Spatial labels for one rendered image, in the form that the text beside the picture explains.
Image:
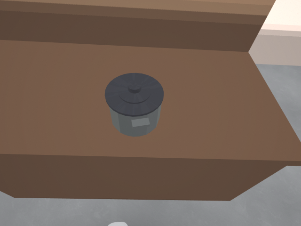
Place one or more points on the table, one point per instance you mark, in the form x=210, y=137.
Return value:
x=220, y=131

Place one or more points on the pot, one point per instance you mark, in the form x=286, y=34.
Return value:
x=135, y=126

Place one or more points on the lid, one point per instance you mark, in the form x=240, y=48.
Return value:
x=120, y=100

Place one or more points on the knob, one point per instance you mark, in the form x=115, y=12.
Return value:
x=134, y=87

